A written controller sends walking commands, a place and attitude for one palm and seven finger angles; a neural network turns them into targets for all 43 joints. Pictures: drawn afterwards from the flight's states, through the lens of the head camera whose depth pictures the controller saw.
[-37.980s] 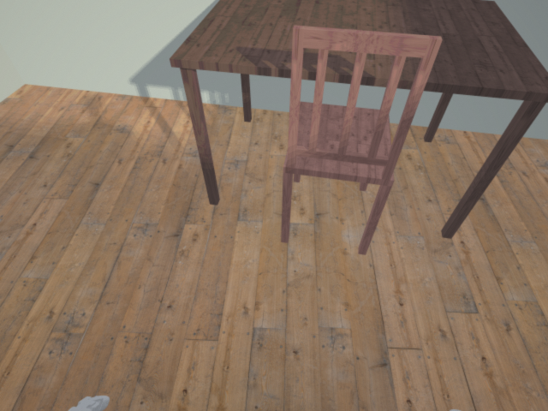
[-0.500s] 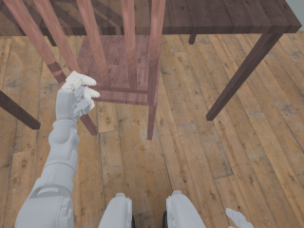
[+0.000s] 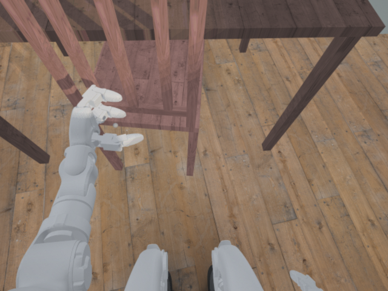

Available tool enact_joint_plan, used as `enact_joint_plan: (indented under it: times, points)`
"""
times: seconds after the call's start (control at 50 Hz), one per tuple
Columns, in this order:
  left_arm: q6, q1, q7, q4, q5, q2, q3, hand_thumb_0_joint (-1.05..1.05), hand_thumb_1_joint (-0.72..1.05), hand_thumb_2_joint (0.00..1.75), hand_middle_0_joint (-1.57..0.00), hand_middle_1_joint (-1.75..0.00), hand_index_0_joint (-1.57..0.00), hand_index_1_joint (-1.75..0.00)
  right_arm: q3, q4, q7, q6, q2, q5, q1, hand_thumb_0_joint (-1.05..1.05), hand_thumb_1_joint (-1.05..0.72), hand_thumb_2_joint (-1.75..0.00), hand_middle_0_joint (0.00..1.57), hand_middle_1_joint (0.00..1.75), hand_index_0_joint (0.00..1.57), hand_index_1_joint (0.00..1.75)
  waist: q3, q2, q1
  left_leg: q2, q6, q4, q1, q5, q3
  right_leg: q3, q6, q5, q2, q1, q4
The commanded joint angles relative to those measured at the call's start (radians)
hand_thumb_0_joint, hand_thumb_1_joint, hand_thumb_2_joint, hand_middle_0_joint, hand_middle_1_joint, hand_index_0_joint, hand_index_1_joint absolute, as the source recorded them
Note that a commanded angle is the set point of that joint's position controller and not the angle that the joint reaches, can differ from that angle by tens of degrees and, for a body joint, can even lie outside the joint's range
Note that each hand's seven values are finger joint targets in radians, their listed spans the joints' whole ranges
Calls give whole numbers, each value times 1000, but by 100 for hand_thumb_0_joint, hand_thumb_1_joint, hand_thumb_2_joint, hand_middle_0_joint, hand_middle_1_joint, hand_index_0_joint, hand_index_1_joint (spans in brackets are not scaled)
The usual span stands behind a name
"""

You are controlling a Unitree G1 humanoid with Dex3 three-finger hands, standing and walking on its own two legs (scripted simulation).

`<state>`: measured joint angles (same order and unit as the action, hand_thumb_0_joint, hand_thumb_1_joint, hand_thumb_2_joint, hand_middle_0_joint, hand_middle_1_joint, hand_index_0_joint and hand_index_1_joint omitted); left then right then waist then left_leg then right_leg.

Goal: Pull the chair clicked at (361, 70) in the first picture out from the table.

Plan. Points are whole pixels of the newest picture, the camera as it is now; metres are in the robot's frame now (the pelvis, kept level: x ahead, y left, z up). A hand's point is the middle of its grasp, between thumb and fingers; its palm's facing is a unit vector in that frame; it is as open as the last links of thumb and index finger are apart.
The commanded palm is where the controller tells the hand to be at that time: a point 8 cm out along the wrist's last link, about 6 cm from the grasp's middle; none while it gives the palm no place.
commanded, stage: open the thumb and straighten the fingers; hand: left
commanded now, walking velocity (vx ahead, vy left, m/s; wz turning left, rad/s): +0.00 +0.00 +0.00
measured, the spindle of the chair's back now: (121, 59) +0.59 +0.15 +0.06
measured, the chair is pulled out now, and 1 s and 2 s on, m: -0.07 -0.07 -0.07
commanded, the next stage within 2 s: draw the fingers out of the gap in 0.40 s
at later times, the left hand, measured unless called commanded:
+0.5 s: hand (114, 125) +0.44 +0.15 +0.02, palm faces +0.00 -1.00 -0.06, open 17.4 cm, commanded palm +0.42 +0.20 +0.02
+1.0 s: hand (109, 160) +0.37 +0.16 +0.02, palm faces -0.01 -1.00 -0.06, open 17.5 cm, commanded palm +0.34 +0.20 +0.02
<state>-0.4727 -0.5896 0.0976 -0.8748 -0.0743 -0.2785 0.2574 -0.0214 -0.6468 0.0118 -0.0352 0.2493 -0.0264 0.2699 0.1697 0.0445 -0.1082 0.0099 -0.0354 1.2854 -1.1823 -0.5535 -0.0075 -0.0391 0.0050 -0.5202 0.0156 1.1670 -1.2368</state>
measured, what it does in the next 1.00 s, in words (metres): stands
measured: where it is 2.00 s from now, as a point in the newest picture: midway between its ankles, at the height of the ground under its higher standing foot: outside the picture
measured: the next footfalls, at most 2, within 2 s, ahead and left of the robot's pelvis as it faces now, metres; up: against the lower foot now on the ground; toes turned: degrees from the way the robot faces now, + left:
none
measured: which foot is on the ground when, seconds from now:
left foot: down 0.00-1.00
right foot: down 0.00-1.00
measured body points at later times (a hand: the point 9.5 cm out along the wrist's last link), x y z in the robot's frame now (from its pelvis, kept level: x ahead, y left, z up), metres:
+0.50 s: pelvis +0.00 +0.00 +0.00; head +0.13 +0.01 +0.44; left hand +0.44 +0.21 +0.03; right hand +0.09 -0.26 -0.12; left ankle +0.02 +0.10 -0.62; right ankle +0.03 -0.12 -0.62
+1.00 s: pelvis +0.00 +0.00 +0.01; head +0.12 +0.01 +0.45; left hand +0.36 +0.21 +0.03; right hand +0.13 -0.25 -0.11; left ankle +0.02 +0.10 -0.62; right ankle +0.03 -0.12 -0.62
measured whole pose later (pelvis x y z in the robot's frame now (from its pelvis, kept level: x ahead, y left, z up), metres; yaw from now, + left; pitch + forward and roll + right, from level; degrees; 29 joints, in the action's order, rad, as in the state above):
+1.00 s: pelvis +0.00 +0.00 +0.01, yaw +1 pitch +23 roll -2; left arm -0.47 -0.24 0.12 -0.56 -0.12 -0.20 0.14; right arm -0.01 -0.61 0.01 -0.05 0.24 -0.01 0.23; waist 0.17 0.04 -0.05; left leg 0.00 -0.04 1.25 -1.09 -0.55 0.00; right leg -0.04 0.00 -0.52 0.01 1.08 -1.20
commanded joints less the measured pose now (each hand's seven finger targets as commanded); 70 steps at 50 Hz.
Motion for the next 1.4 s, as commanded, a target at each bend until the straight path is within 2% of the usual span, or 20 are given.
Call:
enact_joint_plan:
  times: [0.0, 0.14, 0.16, 0.24, 0.32, 0.36, 0.4, 0.42, 0.48, 0.52, 0.58, 0.64, 0.74, 0.84, 0.88, 1.08, 1.16, 1.3, 1.36, 1.38]
  points:
    - [-73, -292, 5, 206, -21, -200, 61, 0, -55, 20, -30, -87, -30, -87, 59, 88, -4, -27, 159, -2, 114, 0, -90, -90, 20, 30, 20, 30, 485, 22, -9, -9, 26, -151, 337, 370, 50, 19, 23, 287, 20, -261, 149]
    - [-65, -237, 17, 253, -35, -159, 35, 0, -55, 20, -13, -36, -13, -36, 65, 91, 3, -21, 151, 4, 109, 0, -90, -90, 20, 30, 20, 30, 467, 32, -6, -3, 30, -162, 366, 392, 43, 18, 22, 305, 20, -264, 165]
    - [-69, -356, 12, 253, -29, -190, 36, 0, -55, 20, -10, -29, -10, -29, 61, 75, -3, -20, 156, 4, 113, 0, -90, -90, 20, 30, 20, 30, 444, 18, -38, -3, 25, -154, 338, 363, 47, 21, 17, 291, 20, -246, 165]
    - [-83, -336, 14, 222, -24, -220, 76, 0, -55, 20, 0, 0, 0, 0, 61, 70, -10, -31, 156, -3, 118, 0, -90, -90, 20, 30, 20, 30, 461, 45, -14, -7, 27, -149, 342, 368, 45, 25, 22, 287, 18, -253, 157]
    - [-79, -293, 36, 251, -32, -155, 19, 0, -55, 20, 0, 0, 0, 0, 65, 79, -1, -31, 152, 1, 116, 0, -90, -90, 20, 30, 20, 30, 507, 83, -13, 1, 39, -154, 431, 462, 54, 10, 25, 329, 18, -232, 150]
    - [-62, -257, 33, 239, -37, -143, 15, 0, -55, 20, 0, 0, 0, 0, 69, 79, 1, -28, 153, 3, 116, 0, -90, -90, 20, 30, 20, 30, 485, 40, -17, 1, 34, -158, 410, 436, 51, 11, 22, 321, 21, -246, 164]
    - [-52, -271, 27, 203, -32, -144, 13, 0, -55, 20, 0, 0, 0, 0, 66, 77, -1, -25, 157, 6, 114, 0, -90, -90, 20, 30, 20, 30, 433, 6, -29, 1, 29, -161, 364, 384, 55, 9, 21, 286, 22, -225, 164]
    - [-55, -305, 22, 205, -27, -150, 16, 0, -55, 20, 0, 0, 0, 0, 64, 74, -2, -24, 156, 6, 111, 0, -90, -90, 20, 30, 20, 30, 420, 30, -25, -1, 30, -164, 356, 360, 54, 11, 21, 262, 18, -212, 165]
    - [-74, -350, 2, 224, -21, -199, 56, 0, -55, 20, 0, 0, 0, 0, 63, 75, -6, -28, 158, -1, 109, 0, -90, -90, 20, 30, 20, 30, 447, 19, -22, -6, 28, -159, 351, 350, 52, 17, 21, 261, 18, -235, 165]
    - [-87, -283, 3, 237, -23, -202, 74, 0, -55, 20, 0, 0, 0, 0, 63, 87, -4, -32, 153, -4, 106, 0, -90, -90, 20, 30, 20, 30, 489, 32, 0, -10, 27, -154, 359, 381, 43, 24, 22, 296, 17, -267, 157]
    - [-79, -166, 20, 251, -34, -174, 55, 0, -55, 20, 0, 0, 0, 0, 62, 107, 6, -26, 146, 2, 92, 0, -90, -90, 20, 30, 20, 30, 473, -13, 15, -11, 24, -165, 328, 374, 33, 27, 23, 319, 19, -324, 167]
    - [-66, -109, 37, 294, -45, -169, 48, 0, -55, 20, 0, 0, 0, 0, 63, 122, 6, -22, 146, 10, 81, 0, -90, -90, 20, 30, 20, 30, 459, -4, 23, -11, 23, -172, 318, 358, 28, 32, 22, 316, 17, -333, 172]
    - [-67, -74, 39, 417, -65, -106, -18, 0, -55, 20, 0, 0, 0, 0, 64, 133, -4, -35, 138, 17, 57, 0, -90, -90, 20, 30, 20, 30, 436, 7, 15, -9, 25, -184, 361, 342, 39, 20, 22, 278, 15, -306, 182]
    - [-78, 26, 27, 516, -64, -77, -54, 0, -55, 20, 0, 0, 0, 0, 69, 132, -10, -54, 139, 15, 40, 0, -90, -90, 20, 30, 20, 30, 441, 53, 32, -4, 37, -193, 439, 388, 57, 5, 28, 273, 11, -267, 175]
    - [-67, 100, 25, 506, -63, -59, -68, 0, -55, 20, 0, 0, 0, 0, 70, 136, -10, -55, 138, 17, 30, 0, -90, -90, 20, 30, 20, 30, 409, -3, 32, -5, 33, -196, 410, 369, 56, 3, 27, 269, 12, -281, 181]
    - [-52, 231, 5, 621, -59, -26, -109, 0, -55, 20, 0, 0, 0, 0, 63, 178, -14, -68, 127, 18, -32, 0, -90, -90, 20, 30, 20, 30, 362, -12, 51, -14, 29, -196, 384, 305, 59, 3, 29, 221, 7, -273, 178]
    - [-49, 323, 14, 697, -66, -9, -127, 0, -55, 20, 0, 0, 0, 0, 64, 201, -15, -76, 121, 18, -48, 0, -90, -90, 20, 30, 20, 30, 388, -1, 67, -16, 29, -193, 396, 338, 54, 5, 30, 252, 4, -303, 171]
    - [-28, 431, 26, 776, -69, 0, -150, 0, -55, 20, 0, 0, 0, 0, 62, 225, -19, -89, 119, 24, -67, 0, -90, -90, 20, 30, 20, 30, 335, -26, 67, -20, 25, -188, 354, 289, 62, 0, 33, 208, 6, -287, 169]
    - [-29, 487, 24, 832, -72, 11, -162, 0, -55, 20, 0, 0, 0, 0, 64, 230, -21, -99, 114, 21, -72, 0, -90, -90, 20, 30, 20, 30, 357, -15, 73, -21, 25, -181, 371, 312, 61, 1, 33, 227, 3, -293, 167]
    - [-45, 472, 25, 915, -116, 14, -137, 0, -55, 20, 0, 0, 0, 0, 63, 235, -27, -108, 110, 23, -79, 0, -90, -90, 20, 30, 20, 30, 380, -18, 79, -22, 26, -183, 380, 320, 62, 1, 32, 239, 2, -319, 174]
